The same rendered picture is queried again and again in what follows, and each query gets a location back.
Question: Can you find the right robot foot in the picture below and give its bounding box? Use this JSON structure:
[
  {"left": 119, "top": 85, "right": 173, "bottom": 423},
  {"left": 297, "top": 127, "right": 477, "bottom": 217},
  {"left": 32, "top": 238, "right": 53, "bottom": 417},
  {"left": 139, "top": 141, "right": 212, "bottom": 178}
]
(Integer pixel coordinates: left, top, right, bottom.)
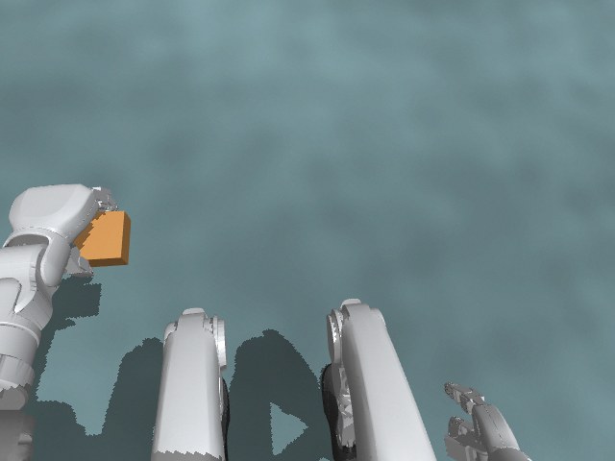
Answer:
[{"left": 322, "top": 364, "right": 357, "bottom": 461}]

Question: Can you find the right robot hand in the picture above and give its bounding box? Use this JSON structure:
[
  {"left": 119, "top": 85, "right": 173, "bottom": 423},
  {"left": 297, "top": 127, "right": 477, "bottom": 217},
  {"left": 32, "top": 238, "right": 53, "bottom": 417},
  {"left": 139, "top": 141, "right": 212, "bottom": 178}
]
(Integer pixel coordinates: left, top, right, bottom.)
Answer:
[{"left": 444, "top": 382, "right": 520, "bottom": 461}]

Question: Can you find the left robot arm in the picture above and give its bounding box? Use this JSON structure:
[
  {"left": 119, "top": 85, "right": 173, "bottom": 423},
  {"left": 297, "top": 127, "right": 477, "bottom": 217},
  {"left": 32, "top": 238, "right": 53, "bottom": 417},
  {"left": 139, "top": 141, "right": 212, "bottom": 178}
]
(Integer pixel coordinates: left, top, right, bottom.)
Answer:
[{"left": 0, "top": 228, "right": 71, "bottom": 461}]

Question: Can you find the small box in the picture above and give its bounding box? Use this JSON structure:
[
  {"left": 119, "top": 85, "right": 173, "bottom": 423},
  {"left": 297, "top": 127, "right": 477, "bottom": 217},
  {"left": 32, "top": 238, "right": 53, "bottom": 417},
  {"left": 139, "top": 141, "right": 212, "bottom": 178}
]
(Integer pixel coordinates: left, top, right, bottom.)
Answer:
[{"left": 74, "top": 211, "right": 131, "bottom": 267}]

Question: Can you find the left robot hand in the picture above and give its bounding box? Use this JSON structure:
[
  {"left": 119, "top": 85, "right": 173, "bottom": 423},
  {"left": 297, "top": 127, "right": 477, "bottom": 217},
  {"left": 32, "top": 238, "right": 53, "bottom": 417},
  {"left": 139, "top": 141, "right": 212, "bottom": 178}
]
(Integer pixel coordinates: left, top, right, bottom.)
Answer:
[{"left": 9, "top": 183, "right": 119, "bottom": 278}]

